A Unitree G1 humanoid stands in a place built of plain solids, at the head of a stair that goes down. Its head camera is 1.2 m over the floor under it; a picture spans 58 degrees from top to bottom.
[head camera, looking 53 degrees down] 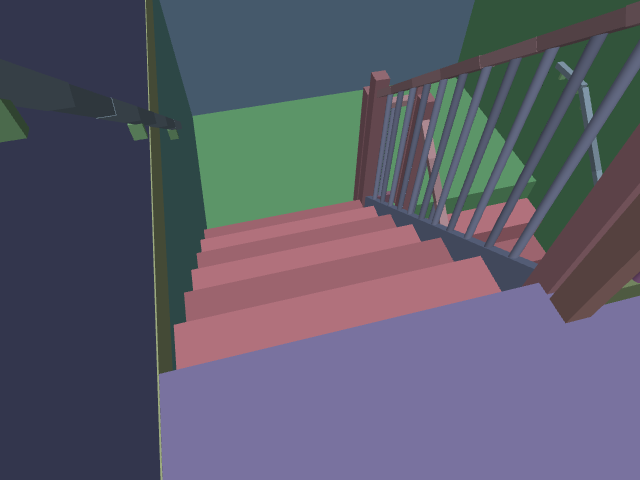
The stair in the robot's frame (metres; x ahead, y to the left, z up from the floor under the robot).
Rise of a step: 0.21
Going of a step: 0.26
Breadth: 1.20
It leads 14 degrees to the left of straight ahead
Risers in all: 7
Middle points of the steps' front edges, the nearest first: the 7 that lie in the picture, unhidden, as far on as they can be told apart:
0.58 -0.12 0.00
0.84 -0.06 -0.21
1.09 0.01 -0.43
1.35 0.07 -0.64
1.60 0.14 -0.85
1.86 0.21 -1.07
2.11 0.27 -1.28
